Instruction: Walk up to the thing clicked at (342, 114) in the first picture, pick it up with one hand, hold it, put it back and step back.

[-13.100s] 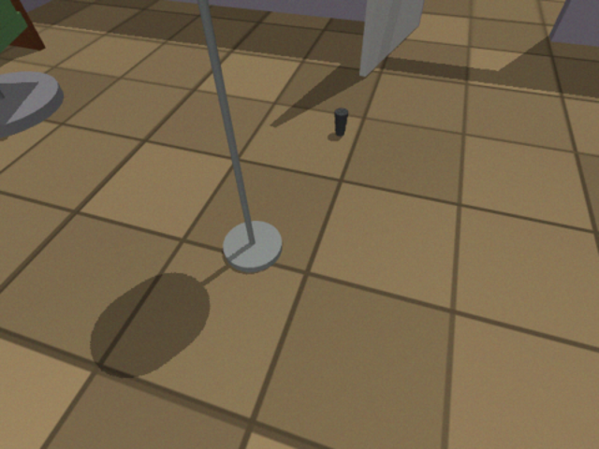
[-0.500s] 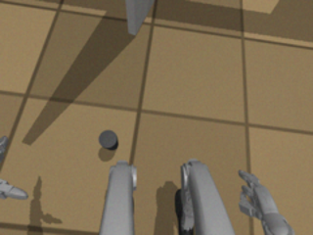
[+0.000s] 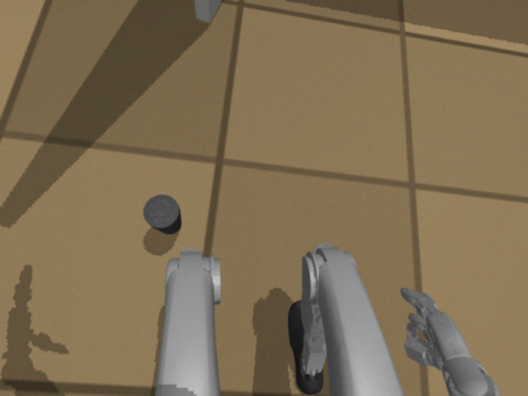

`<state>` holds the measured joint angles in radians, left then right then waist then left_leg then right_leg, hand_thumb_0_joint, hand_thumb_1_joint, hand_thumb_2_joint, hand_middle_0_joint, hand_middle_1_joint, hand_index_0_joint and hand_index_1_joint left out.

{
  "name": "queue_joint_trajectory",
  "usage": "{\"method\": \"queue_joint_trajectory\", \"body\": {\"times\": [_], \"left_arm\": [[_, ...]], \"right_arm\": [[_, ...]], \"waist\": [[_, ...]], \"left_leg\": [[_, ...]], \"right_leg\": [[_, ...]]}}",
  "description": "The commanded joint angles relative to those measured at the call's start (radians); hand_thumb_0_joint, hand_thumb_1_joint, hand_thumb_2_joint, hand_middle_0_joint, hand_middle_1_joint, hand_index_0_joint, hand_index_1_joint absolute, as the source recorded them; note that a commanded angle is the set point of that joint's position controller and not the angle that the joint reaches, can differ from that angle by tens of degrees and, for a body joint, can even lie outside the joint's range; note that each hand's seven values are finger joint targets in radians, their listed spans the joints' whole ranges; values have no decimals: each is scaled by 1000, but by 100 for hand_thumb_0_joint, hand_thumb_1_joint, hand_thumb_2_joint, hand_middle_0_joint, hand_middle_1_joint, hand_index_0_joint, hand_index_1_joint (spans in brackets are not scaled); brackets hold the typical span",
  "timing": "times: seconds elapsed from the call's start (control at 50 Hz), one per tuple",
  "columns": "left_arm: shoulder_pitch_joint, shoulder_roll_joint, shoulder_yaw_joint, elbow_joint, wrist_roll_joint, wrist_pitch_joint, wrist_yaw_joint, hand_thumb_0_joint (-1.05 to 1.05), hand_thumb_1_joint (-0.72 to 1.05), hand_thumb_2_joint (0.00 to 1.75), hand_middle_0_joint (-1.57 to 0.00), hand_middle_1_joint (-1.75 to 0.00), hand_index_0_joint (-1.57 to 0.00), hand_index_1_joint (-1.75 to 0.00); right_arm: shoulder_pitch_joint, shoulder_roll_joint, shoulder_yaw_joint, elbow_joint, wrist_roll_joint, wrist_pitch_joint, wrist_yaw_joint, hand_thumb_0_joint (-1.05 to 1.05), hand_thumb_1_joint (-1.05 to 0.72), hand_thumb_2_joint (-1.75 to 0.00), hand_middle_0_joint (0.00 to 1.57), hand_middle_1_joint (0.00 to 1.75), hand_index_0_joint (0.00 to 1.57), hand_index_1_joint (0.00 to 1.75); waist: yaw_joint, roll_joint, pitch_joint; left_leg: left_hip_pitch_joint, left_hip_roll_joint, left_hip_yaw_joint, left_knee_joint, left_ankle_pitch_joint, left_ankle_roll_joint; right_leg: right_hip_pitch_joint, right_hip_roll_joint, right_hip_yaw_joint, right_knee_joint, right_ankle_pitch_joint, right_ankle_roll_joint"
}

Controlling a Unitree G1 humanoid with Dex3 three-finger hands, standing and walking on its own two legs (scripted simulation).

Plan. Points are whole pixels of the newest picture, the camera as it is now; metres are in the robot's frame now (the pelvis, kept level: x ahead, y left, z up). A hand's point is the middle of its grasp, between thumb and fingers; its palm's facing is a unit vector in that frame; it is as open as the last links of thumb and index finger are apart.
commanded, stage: go down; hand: left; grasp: from the side
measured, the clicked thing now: (166, 218) +0.42 +0.21 -0.36
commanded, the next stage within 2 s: approach in 0.70 s
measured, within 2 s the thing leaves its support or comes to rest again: neither
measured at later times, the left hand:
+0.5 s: hand out of the picture +0.34 +0.40 -0.04, palm faces +0.12 -0.99 -0.09, open 17.6 cm
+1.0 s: hand out of the picture +0.36 +0.40 -0.07, palm faces +0.14 -0.99 -0.04, open 17.6 cm
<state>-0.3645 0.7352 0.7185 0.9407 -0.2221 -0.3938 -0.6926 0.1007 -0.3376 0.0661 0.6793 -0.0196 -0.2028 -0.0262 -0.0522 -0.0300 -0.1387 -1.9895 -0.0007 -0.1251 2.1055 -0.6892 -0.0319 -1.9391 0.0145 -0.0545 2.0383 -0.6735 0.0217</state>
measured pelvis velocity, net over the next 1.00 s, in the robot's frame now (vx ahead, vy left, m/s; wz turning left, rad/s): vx -0.01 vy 0.00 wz -0.03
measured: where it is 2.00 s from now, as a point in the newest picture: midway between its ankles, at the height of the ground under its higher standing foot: (252, 368)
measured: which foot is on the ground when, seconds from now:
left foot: down 0.00-1.00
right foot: down 0.00-1.00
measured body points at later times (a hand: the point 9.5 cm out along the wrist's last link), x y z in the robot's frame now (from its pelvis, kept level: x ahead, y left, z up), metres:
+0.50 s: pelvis -0.01 +0.00 -0.03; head +0.19 +0.07 +0.37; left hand +0.33 +0.45 -0.04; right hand +0.17 -0.27 -0.13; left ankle +0.08 +0.13 -0.40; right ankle +0.09 -0.13 -0.40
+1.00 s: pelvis -0.01 +0.00 -0.06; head +0.20 +0.08 +0.33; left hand +0.34 +0.45 -0.07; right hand +0.16 -0.27 -0.15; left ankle +0.08 +0.13 -0.40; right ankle +0.09 -0.13 -0.40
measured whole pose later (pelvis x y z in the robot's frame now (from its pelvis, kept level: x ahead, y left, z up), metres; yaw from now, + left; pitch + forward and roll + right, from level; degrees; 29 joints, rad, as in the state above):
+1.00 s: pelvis -0.01 +0.00 -0.06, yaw -1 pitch +31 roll -7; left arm -0.51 0.85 0.79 1.11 -0.30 -0.49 -0.80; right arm 0.07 -0.37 0.13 0.68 -0.04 -0.21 -0.01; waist -0.09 -0.05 -0.08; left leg -2.15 -0.01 -0.15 2.31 -0.70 -0.03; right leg -2.09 0.02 -0.06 2.22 -0.68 0.03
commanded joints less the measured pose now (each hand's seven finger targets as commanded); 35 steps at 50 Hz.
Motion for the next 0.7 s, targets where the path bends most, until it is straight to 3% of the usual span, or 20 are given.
{"method": "queue_joint_trajectory", "body": {"times": [0.0,0.04,0.06,0.16,0.32,0.42,0.48,0.56,0.62,0.68], "left_arm": [[-178,392,79,-183,-34,-70,-18,0,-60,8,-5,-9,-5,-9],[-186,392,77,-175,-33,-70,-21,0,-59,9,-5,-8,-4,-8],[-189,414,91,-187,-34,-71,-20,0,-58,8,-5,-8,-4,-8],[-153,435,111,-183,-39,-57,-23,0,-58,8,-5,-7,-4,-8],[-175,395,95,-143,-51,-53,-45,0,-58,9,-5,-8,-3,-8],[-253,431,99,-158,-47,-65,-52,0,-58,9,-4,-7,-3,-8],[-260,454,107,-149,-42,-70,-54,0,-58,9,-4,-7,-3,-8],[-267,477,122,-149,-36,-72,-56,0,-56,9,-4,-7,-3,-8],[-243,462,117,-112,-43,-65,-59,0,-58,9,-5,-7,-3,-8],[-261,469,114,-117,-49,-68,-68,0,-56,9,-4,-7,-3,-7]], "right_arm": [[90,-223,-84,-67,8,-38,-22,0,-90,-90,20,30,20,30],[85,-226,-84,-64,8,-39,-23,0,-90,-90,20,30,20,30],[80,-231,-84,-63,8,-40,-22,0,-90,-90,20,30,20,30],[80,-235,-75,-62,11,-32,-22,0,-90,-90,20,30,20,30],[89,-233,-71,-57,8,-29,-17,0,-91,-91,20,30,20,30],[94,-234,-71,-51,2,-31,-15,0,-90,-91,20,30,20,30],[93,-242,-68,-48,2,-31,-14,0,-90,-90,20,30,20,30],[89,-253,-65,-52,1,-25,-13,0,-90,-91,20,30,20,30],[81,-246,-61,-59,2,-23,-11,0,-90,-91,20,30,20,30],[67,-252,-59,-59,4,-24,-12,0,-90,-91,20,30,20,30]], "waist": [[33,228,-589],[34,230,-575],[48,246,-573],[61,260,-589],[30,231,-564],[19,221,-567],[22,242,-543],[32,282,-571],[31,237,-540],[30,266,-512]], "left_leg": [[422,13,60,-269,133,52],[407,13,60,-267,91,54],[411,15,53,-278,71,52],[419,12,46,-266,117,48],[385,9,56,-206,171,52],[341,7,65,-182,120,57],[337,8,57,-196,72,56],[375,9,44,-201,103,47],[325,7,54,-189,56,55],[315,8,54,-189,32,55]], "right_leg": [[270,13,-28,-182,114,-63],[247,15,-30,-177,85,-63],[233,14,-32,-168,73,-62],[215,13,-41,-132,105,-65],[191,10,-41,-109,141,-65],[197,11,-37,-110,106,-62],[170,12,-46,-97,70,-62],[143,10,-50,-63,97,-66],[147,13,-49,-80,58,-62],[114,14,-50,-70,45,-63]]}}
